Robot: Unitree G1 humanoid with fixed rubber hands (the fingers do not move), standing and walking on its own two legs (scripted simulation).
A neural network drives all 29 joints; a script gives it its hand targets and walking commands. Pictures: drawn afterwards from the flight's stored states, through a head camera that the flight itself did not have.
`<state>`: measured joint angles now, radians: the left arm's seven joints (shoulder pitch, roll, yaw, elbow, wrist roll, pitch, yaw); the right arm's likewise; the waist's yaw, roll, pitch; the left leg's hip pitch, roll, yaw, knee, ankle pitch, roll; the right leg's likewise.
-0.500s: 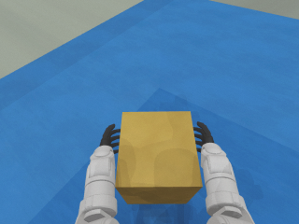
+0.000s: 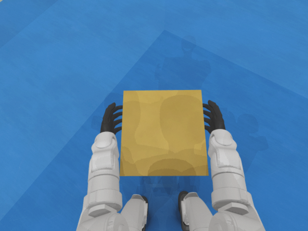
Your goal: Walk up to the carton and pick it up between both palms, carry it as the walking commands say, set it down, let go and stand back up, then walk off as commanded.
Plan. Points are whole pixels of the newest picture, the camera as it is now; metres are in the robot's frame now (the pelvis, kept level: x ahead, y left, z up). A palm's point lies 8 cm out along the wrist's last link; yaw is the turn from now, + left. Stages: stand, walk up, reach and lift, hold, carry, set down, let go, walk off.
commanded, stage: set down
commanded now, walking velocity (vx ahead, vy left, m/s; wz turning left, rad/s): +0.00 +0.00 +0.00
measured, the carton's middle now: (161, 139) +0.36 +0.01 -0.12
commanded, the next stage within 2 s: none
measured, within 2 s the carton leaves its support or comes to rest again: neither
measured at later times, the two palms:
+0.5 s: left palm (117, 130) +0.39 +0.15 -0.14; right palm (207, 129) +0.39 -0.13 -0.14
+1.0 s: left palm (122, 130) +0.42 +0.15 -0.22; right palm (201, 130) +0.42 -0.13 -0.22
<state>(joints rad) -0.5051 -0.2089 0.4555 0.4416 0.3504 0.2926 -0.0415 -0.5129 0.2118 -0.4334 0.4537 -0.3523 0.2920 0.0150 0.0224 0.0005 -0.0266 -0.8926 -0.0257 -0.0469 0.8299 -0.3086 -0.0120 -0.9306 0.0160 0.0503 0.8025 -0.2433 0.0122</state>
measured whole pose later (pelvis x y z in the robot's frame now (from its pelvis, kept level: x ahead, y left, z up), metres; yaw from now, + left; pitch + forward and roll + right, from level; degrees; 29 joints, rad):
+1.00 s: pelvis -0.02 +0.01 -0.15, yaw +0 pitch +44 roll +0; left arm -0.80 -0.09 0.45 0.60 0.25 0.28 0.01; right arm -0.79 0.12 -0.46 0.56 -0.26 0.28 -0.05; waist 0.01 0.00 -0.26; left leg -1.76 -0.05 -0.04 1.49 -0.51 -0.02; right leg -1.80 0.03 0.06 1.45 -0.43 0.04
